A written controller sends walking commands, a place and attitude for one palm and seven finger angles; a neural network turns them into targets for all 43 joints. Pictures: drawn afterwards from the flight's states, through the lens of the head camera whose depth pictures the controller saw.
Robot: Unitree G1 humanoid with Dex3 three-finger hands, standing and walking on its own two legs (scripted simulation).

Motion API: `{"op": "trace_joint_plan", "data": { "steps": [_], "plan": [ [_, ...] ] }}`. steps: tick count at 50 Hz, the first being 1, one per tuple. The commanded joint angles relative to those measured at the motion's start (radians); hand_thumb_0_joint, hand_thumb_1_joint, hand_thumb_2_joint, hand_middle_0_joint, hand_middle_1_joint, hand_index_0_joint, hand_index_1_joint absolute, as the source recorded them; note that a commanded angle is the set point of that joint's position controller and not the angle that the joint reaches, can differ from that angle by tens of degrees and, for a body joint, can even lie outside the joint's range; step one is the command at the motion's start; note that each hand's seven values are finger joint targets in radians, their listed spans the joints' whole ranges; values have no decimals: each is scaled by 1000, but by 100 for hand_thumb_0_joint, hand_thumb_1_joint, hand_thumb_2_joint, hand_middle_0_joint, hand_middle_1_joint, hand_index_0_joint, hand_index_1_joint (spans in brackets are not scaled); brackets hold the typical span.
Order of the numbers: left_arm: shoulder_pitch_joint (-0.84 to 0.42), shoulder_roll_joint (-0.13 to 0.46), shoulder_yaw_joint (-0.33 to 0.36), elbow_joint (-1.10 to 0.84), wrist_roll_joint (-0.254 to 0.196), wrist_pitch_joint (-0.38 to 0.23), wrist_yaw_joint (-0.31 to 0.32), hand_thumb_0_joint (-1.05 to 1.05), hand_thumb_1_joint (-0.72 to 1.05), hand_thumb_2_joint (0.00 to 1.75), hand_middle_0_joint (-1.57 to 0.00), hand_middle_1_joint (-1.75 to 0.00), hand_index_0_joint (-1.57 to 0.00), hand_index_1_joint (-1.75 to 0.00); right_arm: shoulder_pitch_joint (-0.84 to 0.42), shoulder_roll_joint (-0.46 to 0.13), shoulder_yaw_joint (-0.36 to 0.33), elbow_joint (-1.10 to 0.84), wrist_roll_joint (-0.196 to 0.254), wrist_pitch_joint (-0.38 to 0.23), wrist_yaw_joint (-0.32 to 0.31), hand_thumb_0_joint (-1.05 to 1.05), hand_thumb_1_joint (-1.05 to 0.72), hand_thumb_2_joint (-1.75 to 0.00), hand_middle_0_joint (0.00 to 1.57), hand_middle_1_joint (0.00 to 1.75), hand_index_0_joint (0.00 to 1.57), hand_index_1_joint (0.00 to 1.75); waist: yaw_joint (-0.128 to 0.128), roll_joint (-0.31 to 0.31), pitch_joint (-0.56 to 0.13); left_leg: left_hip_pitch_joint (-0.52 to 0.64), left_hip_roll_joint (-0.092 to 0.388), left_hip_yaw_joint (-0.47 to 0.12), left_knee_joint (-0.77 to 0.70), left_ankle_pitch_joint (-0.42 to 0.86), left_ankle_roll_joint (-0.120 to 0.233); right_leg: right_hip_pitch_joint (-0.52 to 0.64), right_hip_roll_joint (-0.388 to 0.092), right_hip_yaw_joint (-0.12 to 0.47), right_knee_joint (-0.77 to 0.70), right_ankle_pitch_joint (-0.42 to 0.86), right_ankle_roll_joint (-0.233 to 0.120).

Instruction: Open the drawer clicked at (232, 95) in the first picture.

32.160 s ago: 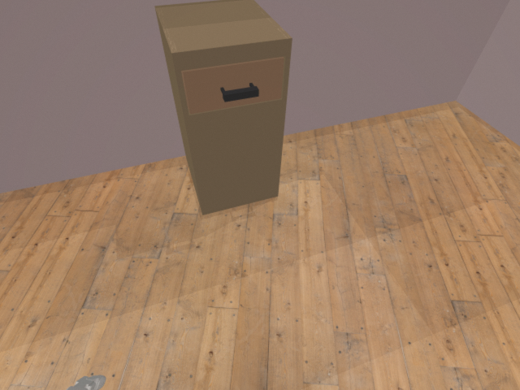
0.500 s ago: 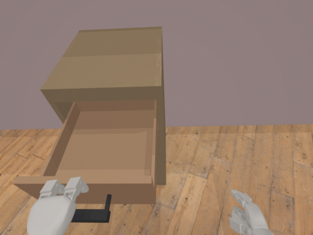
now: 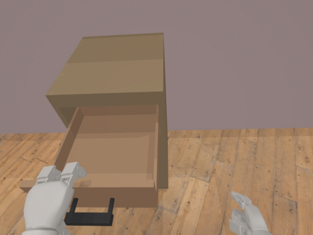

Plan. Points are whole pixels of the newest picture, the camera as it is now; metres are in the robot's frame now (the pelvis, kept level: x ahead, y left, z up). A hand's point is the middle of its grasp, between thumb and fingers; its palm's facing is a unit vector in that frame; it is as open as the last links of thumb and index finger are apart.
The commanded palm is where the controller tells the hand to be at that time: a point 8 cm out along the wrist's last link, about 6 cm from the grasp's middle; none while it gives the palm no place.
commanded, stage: lift the hand off the handle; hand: left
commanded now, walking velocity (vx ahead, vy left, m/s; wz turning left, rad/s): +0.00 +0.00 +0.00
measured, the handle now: (91, 210) +0.19 +0.22 -0.07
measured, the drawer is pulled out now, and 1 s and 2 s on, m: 0.29 0.29 0.29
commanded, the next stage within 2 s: draw the hand back to the body in 0.54 s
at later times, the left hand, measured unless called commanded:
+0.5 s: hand (59, 203) +0.16 +0.23 +0.07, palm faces +0.05 -0.15 -0.99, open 13.9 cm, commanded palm +0.14 +0.23 +0.13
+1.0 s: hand (49, 198) +0.17 +0.25 +0.09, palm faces +0.05 -0.14 -0.99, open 13.9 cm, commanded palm +0.14 +0.25 +0.15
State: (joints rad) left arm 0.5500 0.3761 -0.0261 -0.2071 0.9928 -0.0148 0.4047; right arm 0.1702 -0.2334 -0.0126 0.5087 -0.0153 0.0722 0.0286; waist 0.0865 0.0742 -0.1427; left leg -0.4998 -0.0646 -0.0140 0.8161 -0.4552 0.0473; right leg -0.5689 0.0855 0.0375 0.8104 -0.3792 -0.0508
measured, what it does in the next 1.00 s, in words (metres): stands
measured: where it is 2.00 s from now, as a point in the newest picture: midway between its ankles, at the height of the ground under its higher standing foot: outside the picture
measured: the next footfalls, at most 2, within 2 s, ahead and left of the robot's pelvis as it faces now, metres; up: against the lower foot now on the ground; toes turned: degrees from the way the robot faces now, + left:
none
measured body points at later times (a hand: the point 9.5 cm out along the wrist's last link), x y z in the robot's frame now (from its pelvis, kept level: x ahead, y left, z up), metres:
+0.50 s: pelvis +0.01 +0.00 +0.01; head +0.01 -0.03 +0.46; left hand +0.16 +0.24 +0.12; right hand +0.23 -0.20 -0.07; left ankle -0.03 +0.09 -0.70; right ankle +0.01 -0.09 -0.70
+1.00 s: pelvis +0.01 +0.01 +0.02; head +0.01 -0.02 +0.47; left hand +0.16 +0.25 +0.14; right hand +0.22 -0.19 -0.07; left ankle -0.03 +0.09 -0.70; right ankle +0.01 -0.09 -0.70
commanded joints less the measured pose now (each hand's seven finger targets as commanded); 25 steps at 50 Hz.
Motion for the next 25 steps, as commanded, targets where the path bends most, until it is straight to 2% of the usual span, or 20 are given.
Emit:
{"op": "trace_joint_plan", "data": {
  "steps": [1,3,5,6,8,9,10,11,13,14,15,17,18,19,20,21,22,23,24,25],
  "plan": [
    [39,105,51,-210,-29,28,-14,0,-50,30,-30,-120,-30,-120,-153,-90,-31,-191,23,-52,6,0,-90,-90,20,30,20,30,3,-55,-92,65,50,-24,-154,285,-11,156,-53,46,-159,230,-15],
    [52,123,54,-229,-34,37,-37,0,-50,30,-30,-120,-30,-120,-147,-90,-22,-195,23,-51,10,0,-90,-90,20,30,20,30,8,-68,-108,74,49,-21,-162,308,-7,183,-55,46,-168,249,-10],
    [80,139,60,-268,-26,30,-48,0,-50,30,-30,-120,-30,-120,-145,-87,-18,-203,19,-52,13,0,-90,-90,20,30,20,30,15,-76,-94,82,50,-20,-165,322,-5,188,-55,54,-177,262,-10],
    [65,137,60,-291,-26,21,-47,0,-50,30,-30,-120,-30,-120,-148,-87,-20,-201,18,-51,13,0,-90,-90,20,30,20,30,8,-77,-69,85,52,-23,-170,318,-6,180,-55,62,-181,262,-14],
    [65,196,118,-307,-4,12,-37,0,-50,30,-30,-120,-30,-120,-139,-88,-13,-207,8,-50,14,0,-90,-90,20,30,20,30,23,-62,-70,94,50,-19,-169,308,-6,180,-54,71,-190,243,-17],
    [74,169,108,-311,-6,5,-32,0,-50,30,-30,-120,-30,-120,-141,-83,-17,-204,10,-49,13,0,-90,-90,20,30,20,30,16,-63,-41,98,51,-17,-169,300,-7,169,-52,77,-196,241,-21],
    [74,184,123,-318,7,5,-28,0,-50,30,-30,-120,-30,-120,-134,-86,-15,-211,4,-47,16,0,-90,-90,20,30,20,30,22,-54,-61,107,51,-17,-161,296,-8,156,-49,79,-198,218,-22],
    [55,171,117,-329,7,0,-23,0,-50,30,-30,-120,-30,-120,-137,-84,-19,-207,7,-45,17,0,-90,-90,20,30,20,30,12,-26,-25,112,53,-17,-164,290,-11,137,-48,84,-199,213,-27],
    [56,204,156,-351,3,5,-19,0,-50,30,-30,-120,-30,-120,-127,-89,-20,-214,3,-42,17,0,-90,-90,20,30,20,30,22,-12,-74,135,50,-17,-158,295,-9,156,-47,88,-205,208,-27],
    [63,172,136,-341,-13,4,-20,0,-50,30,-30,-120,-30,-120,-137,-83,-26,-208,11,-40,15,0,-90,-90,20,30,20,30,8,-21,-36,133,52,-20,-165,286,-10,149,-47,83,-209,212,-27],
    [52,174,135,-344,-13,7,-27,0,-50,30,-30,-120,-30,-120,-135,-89,-24,-212,7,-40,16,0,-90,-90,20,30,20,30,14,-25,-59,139,53,-20,-163,290,-10,148,-48,75,-210,204,-23],
    [61,142,113,-337,-50,8,-41,0,-50,30,-30,-120,-30,-120,-145,-86,-27,-207,18,-45,14,0,-90,-90,20,30,20,30,-2,-52,-49,145,48,-28,-174,292,-4,172,-53,76,-223,234,-17],
    [73,158,123,-324,-50,10,-53,0,-50,30,-30,-120,-30,-120,-137,-89,-25,-203,15,-44,12,0,-90,-90,20,30,20,30,9,-74,-69,148,50,-23,-175,308,-2,185,-53,67,-224,247,-11],
    [86,127,89,-332,-68,12,-66,0,-50,30,-30,-120,-30,-120,-148,-87,-26,-204,22,-43,10,0,-90,-90,20,30,20,30,-2,-68,-35,145,50,-26,-188,299,-2,186,-55,68,-230,250,-10],
    [71,158,103,-337,-60,15,-76,0,-50,30,-30,-120,-30,-120,-146,-91,-22,-205,17,-42,9,0,-90,-90,20,30,20,30,10,-89,-62,145,51,-25,-186,305,0,196,-57,64,-234,249,-5],
    [51,143,83,-350,-64,17,-85,0,-50,30,-30,-120,-30,-120,-150,-90,-22,-203,19,-42,7,0,-90,-90,20,30,20,30,-2,-83,-37,148,49,-24,-193,303,0,195,-62,71,-241,258,-6],
    [53,159,96,-340,-69,21,-93,0,-50,30,-30,-120,-30,-120,-157,-92,-18,-202,20,-42,5,0,-90,-90,20,30,20,30,1,-91,-28,146,50,-27,-201,299,-1,206,-63,82,-252,253,-7],
    [35,175,98,-328,-46,21,-102,0,-50,30,-30,-120,-30,-120,-148,-92,-11,-199,13,-40,7,0,-90,-90,20,30,20,30,10,-86,-37,152,49,-24,-201,300,0,196,-61,71,-251,231,-5],
    [43,140,68,-330,-54,17,-107,0,-50,30,-30,-120,-30,-120,-152,-87,-15,-200,16,-41,7,0,-90,-90,20,30,20,30,2,-77,8,147,52,-23,-210,291,-1,186,-61,73,-257,228,-9],
    [48,177,101,-333,-37,15,-109,0,-50,30,-30,-120,-30,-120,-140,-91,-13,-202,11,-41,9,0,-90,-90,20,30,20,30,20,-75,-42,155,54,-18,-204,303,-3,201,-59,70,-252,227,-9]
  ]
}}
